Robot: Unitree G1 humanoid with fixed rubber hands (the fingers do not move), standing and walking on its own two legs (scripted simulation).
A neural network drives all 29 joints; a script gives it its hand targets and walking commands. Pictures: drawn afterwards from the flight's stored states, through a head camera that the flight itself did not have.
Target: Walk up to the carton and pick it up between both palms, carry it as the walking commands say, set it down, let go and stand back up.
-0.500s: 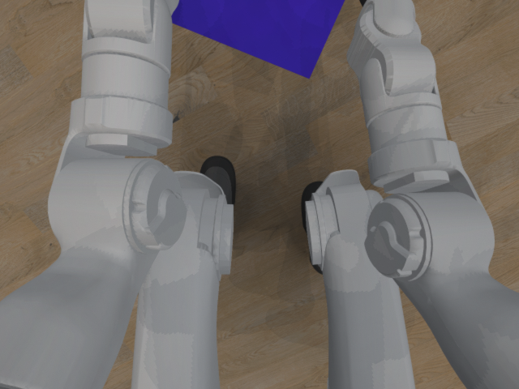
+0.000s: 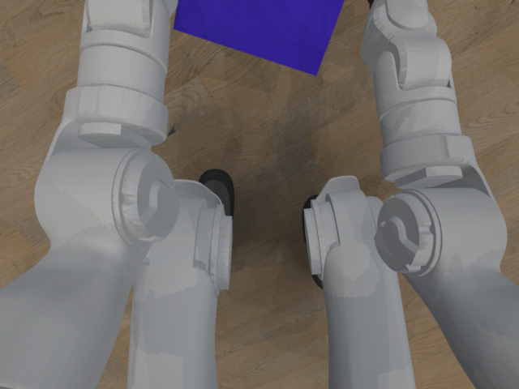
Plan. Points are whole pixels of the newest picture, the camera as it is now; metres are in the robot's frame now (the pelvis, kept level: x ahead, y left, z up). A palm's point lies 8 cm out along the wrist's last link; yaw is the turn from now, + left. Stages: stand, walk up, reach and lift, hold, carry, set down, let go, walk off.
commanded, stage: set down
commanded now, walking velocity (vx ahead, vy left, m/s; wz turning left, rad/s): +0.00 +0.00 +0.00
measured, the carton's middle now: out of the picture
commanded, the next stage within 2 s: none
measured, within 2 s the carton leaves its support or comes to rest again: rests again in 1.86 s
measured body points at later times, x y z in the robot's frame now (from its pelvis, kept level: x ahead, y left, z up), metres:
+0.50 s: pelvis +0.01 +0.00 -0.01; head +0.39 +0.01 +0.22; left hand +0.59 +0.14 -0.18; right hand +0.55 -0.11 -0.20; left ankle +0.14 +0.11 -0.36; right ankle +0.09 -0.12 -0.36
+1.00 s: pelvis +0.01 +0.00 -0.01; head +0.39 +0.01 +0.21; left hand +0.59 +0.14 -0.18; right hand +0.55 -0.11 -0.21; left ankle +0.14 +0.11 -0.36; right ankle +0.09 -0.12 -0.36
